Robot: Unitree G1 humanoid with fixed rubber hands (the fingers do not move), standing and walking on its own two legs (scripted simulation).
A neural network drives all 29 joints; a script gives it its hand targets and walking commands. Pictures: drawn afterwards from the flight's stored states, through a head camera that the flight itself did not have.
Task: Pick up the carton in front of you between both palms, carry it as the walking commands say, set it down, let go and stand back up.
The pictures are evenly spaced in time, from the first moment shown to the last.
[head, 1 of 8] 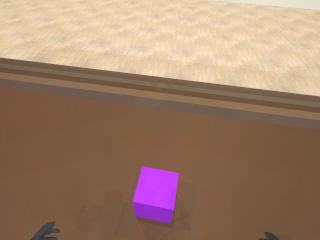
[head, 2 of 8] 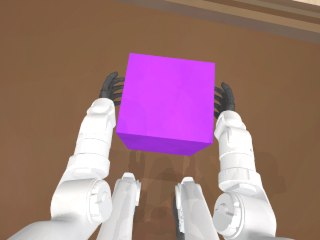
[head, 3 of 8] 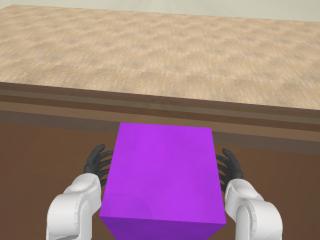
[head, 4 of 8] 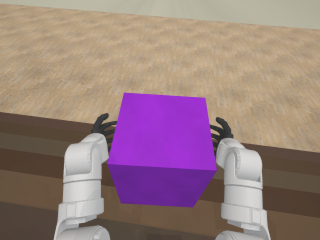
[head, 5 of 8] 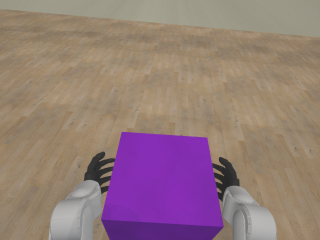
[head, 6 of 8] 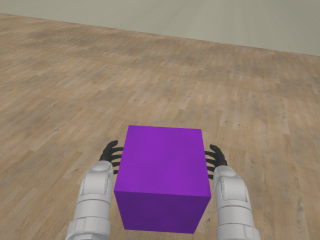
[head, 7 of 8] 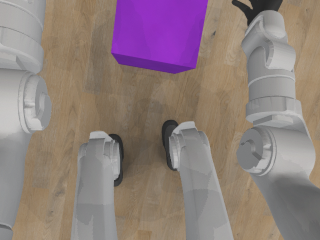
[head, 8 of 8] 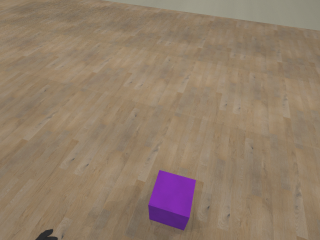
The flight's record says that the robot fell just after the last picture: no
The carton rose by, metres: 0.70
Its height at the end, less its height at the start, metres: -1.03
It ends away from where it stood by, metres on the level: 4.45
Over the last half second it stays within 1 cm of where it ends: yes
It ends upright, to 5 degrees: yes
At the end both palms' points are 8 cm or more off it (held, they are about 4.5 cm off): yes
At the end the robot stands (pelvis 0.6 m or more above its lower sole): yes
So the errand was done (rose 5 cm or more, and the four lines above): yes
